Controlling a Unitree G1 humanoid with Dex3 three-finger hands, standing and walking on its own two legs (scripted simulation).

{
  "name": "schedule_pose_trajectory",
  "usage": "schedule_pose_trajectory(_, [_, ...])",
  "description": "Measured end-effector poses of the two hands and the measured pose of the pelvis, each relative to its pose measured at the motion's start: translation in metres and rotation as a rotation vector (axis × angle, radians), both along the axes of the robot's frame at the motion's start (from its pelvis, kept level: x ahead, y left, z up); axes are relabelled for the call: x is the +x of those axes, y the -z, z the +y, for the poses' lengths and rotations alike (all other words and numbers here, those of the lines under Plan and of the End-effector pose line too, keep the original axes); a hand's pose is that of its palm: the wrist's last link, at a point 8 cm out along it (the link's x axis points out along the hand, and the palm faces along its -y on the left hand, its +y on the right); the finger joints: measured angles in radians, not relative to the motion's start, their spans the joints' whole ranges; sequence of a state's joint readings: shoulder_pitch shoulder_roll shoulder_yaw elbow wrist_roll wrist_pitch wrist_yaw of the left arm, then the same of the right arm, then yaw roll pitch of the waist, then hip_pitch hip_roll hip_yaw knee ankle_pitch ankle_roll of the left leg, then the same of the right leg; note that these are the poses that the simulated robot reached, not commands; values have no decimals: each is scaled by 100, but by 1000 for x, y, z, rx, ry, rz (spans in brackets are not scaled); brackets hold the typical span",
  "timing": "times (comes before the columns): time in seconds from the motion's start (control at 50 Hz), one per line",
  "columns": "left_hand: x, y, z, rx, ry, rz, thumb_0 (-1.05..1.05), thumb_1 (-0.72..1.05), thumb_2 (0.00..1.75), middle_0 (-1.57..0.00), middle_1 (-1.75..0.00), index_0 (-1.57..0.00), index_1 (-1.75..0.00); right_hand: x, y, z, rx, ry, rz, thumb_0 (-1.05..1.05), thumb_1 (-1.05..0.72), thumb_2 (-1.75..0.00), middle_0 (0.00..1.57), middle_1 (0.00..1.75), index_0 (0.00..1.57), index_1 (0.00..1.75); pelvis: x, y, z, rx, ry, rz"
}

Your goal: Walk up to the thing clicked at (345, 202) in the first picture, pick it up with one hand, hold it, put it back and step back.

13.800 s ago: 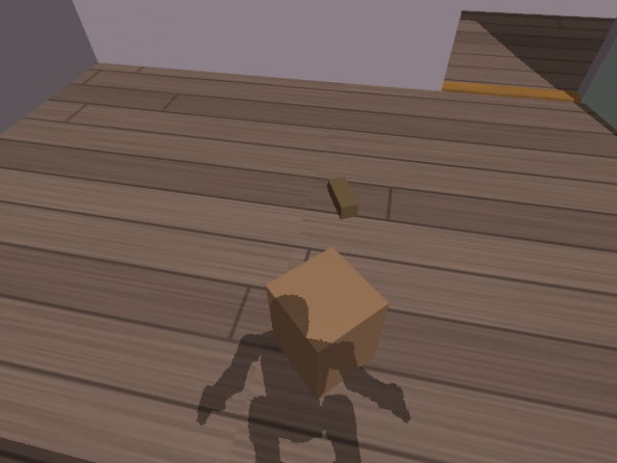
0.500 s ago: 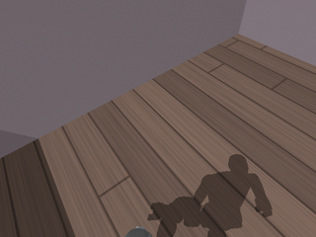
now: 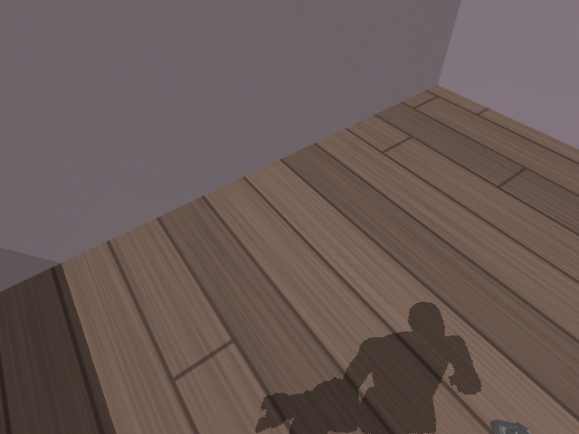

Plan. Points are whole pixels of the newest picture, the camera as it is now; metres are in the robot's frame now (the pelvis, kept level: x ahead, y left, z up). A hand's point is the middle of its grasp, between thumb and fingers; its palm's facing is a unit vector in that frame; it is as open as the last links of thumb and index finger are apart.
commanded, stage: walk up
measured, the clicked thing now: out of the picture -0.05 -1.19 -0.72
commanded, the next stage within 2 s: stand in 0.54 s
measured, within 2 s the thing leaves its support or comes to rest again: neither
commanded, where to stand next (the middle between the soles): +0.08 +0.02 m, yaw +1 degrees
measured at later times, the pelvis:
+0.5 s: pelvis +0.02 +0.00 +0.02, yaw +0 degrees
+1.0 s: pelvis +0.03 +0.00 +0.02, yaw +0 degrees
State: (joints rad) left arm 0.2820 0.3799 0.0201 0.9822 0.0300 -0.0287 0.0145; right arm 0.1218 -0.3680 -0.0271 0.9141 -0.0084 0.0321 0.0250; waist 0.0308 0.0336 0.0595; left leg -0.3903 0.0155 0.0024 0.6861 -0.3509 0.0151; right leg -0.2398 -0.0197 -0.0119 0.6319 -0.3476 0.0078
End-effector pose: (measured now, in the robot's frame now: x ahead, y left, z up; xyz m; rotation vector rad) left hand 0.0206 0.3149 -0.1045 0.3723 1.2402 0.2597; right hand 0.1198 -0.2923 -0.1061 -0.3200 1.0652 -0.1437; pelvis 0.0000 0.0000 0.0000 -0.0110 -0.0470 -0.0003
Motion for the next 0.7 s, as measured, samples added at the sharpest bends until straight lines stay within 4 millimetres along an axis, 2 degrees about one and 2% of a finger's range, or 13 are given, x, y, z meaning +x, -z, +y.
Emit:
schedule_pose_trajectory(0.04, [-2,-3,4,12,-7,18,1,90,90,-21,-30,-20,-30,-3,3,-2,8,11,9,1,-90,-89,21,30,20,30,2,-1,1,3,-4,0])
schedule_pose_trajectory(0.1, [6,-7,7,16,-13,7,1,90,90,-21,-30,-20,-30,-12,8,-3,7,24,47,0,-90,-89,21,29,20,30,3,-2,3,1,-10,-11])
schedule_pose_trajectory(0.28, [54,-10,2,-22,34,-64,1,90,90,-21,-30,-20,-30,-37,2,2,12,56,136,1,-90,-89,21,29,20,30,10,-12,5,4,-6,-5])
schedule_pose_trajectory(0.42, [82,-10,-10,-55,56,-99,1,90,90,-21,-30,-20,-30,-39,-4,-2,1,79,152,1,-90,-89,21,29,20,30,15,-17,2,3,-7,0])
schedule_pose_trajectory(0.54, [89,-11,-16,-66,54,-94,1,90,90,-21,-30,-20,-30,-33,-8,-7,-9,89,145,1,-90,-89,21,29,20,30,18,-19,0,2,-9,1])
schedule_pose_trajectory(0.7, [81,-7,-21,-76,39,-44,1,90,90,-21,-30,-20,-30,-23,-13,-9,-10,92,124,1,-90,-89,21,29,20,30,22,-22,-4,5,-1,2])
